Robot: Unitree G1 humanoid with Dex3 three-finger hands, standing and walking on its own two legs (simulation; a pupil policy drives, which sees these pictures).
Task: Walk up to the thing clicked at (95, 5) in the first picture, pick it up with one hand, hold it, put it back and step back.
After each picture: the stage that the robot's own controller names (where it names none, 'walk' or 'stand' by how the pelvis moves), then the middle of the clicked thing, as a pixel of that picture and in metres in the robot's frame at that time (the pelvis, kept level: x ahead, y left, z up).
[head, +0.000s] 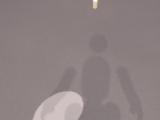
stand; (95, 3) +2.29 -0.23 -0.72
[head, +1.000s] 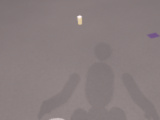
walk; (79, 20) +2.14 +0.15 -0.69
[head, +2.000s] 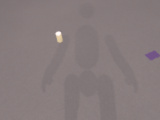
walk; (59, 37) +1.47 +0.38 -0.71
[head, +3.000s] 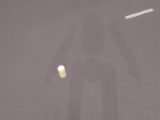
walk; (62, 71) +0.99 +0.30 -0.72
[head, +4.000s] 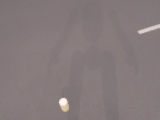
walk; (64, 104) +0.61 +0.23 -0.71
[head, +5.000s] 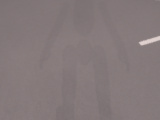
stand; out of the picture +0.38 +0.20 -0.69
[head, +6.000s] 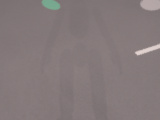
stand; out of the picture +0.33 +0.19 -0.72
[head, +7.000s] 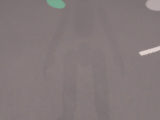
stand; out of the picture +0.35 +0.19 -0.72
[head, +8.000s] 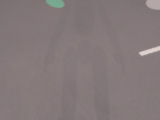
stand; out of the picture +0.32 +0.20 -0.73
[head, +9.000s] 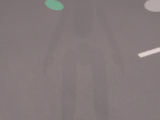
stand; out of the picture +0.32 +0.20 -0.73
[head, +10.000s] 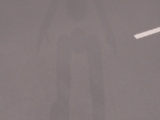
go down; out of the picture +0.33 +0.20 -0.71
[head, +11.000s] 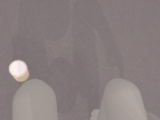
go down; (19, 71) +0.39 +0.24 -0.29
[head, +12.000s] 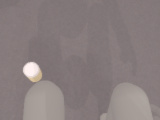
close in; (33, 72) +0.40 +0.23 -0.30
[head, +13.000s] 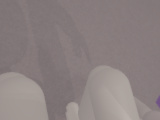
close in; out of the picture +0.38 +0.27 -0.21
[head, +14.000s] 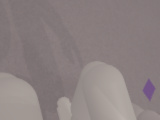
close; out of the picture +0.38 +0.28 -0.21
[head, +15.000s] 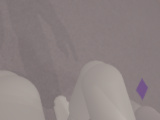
lift; out of the picture +0.37 +0.28 -0.22
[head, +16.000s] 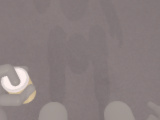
lift; (20, 86) +0.32 +0.20 -0.02
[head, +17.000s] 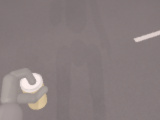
hold; (34, 92) +0.33 +0.17 +0.00
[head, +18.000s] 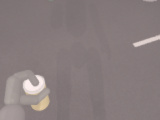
hold; (37, 93) +0.33 +0.17 +0.00
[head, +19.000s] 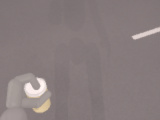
crouch; (38, 95) +0.32 +0.16 -0.02
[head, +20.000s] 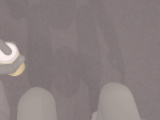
crouch; (11, 60) +0.42 +0.22 -0.10
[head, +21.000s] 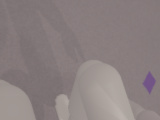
lower; out of the picture +0.40 +0.31 -0.22
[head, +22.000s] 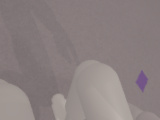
lower; out of the picture +0.41 +0.30 -0.22
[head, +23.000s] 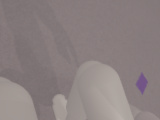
lower; out of the picture +0.40 +0.30 -0.22
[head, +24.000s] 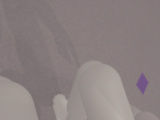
lower; out of the picture +0.40 +0.30 -0.22
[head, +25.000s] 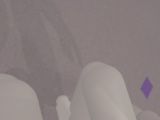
loosen; out of the picture +0.38 +0.29 -0.22
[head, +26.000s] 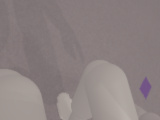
rise; out of the picture +0.39 +0.28 -0.22
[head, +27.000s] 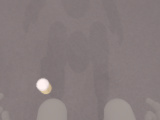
walk; (44, 86) +0.40 +0.22 -0.46
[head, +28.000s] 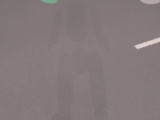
stand; out of the picture +0.35 +0.19 -0.66
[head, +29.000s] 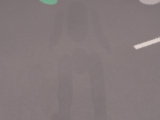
stand; out of the picture +0.36 +0.20 -0.67
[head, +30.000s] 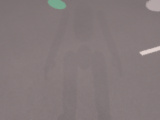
stand; out of the picture +0.37 +0.18 -0.71
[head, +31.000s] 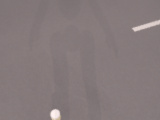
walk; (55, 116) +0.40 +0.15 -0.70
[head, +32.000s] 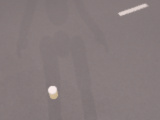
walk; (53, 92) +0.57 +0.20 -0.70
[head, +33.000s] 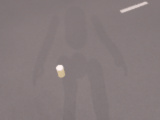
stand; (60, 71) +0.90 +0.30 -0.70
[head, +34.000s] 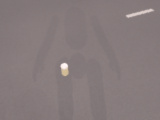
stand; (64, 69) +0.93 +0.20 -0.71
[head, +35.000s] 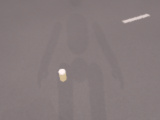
stand; (62, 75) +0.95 +0.21 -0.73
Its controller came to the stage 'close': yes
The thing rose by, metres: 0.70
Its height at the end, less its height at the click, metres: +0.00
